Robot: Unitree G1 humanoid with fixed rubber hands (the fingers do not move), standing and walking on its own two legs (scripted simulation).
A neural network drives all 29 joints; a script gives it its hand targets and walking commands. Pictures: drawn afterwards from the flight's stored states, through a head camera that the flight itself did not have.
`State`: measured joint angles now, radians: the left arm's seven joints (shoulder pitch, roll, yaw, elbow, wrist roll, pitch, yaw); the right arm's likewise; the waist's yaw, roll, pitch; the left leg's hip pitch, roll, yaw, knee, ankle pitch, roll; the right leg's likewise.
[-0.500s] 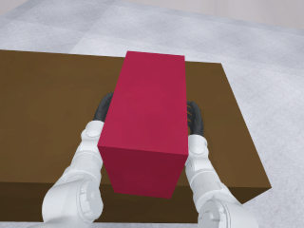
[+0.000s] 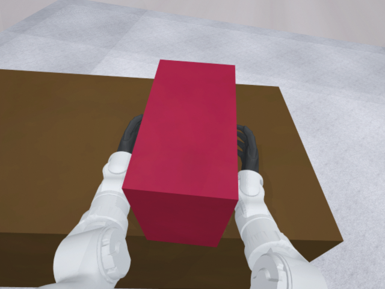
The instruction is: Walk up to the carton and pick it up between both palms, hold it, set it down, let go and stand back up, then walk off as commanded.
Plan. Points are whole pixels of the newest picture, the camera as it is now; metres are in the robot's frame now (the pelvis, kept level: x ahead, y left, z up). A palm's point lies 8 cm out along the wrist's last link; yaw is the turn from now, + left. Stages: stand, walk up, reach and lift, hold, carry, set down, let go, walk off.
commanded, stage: reach and lift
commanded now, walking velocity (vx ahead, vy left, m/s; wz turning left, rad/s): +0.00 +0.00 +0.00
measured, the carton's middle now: (189, 156) +0.41 +0.02 +0.04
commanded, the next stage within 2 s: none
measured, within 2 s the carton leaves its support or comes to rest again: leaves its support in 0.36 s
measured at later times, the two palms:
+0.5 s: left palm (123, 124) +0.40 +0.16 +0.15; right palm (257, 144) +0.37 -0.10 +0.14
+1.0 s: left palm (120, 87) +0.38 +0.14 +0.24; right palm (282, 110) +0.36 -0.12 +0.23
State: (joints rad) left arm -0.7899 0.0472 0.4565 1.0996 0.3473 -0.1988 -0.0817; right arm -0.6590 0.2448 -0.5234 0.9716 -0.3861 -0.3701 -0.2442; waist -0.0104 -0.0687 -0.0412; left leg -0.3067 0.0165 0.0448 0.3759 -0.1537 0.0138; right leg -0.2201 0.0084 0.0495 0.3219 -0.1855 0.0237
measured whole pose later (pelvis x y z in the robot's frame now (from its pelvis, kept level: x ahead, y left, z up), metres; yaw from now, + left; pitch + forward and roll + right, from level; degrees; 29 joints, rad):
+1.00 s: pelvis +0.01 -0.01 +0.00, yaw +2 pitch -3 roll -1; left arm -0.80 0.00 0.28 0.57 0.33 0.38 -0.02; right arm -0.70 0.11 -0.21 0.71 0.00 -0.01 -0.22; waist -0.06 -0.09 -0.18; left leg -0.14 0.02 0.02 0.35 -0.17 0.00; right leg -0.04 0.01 0.02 0.30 -0.21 0.01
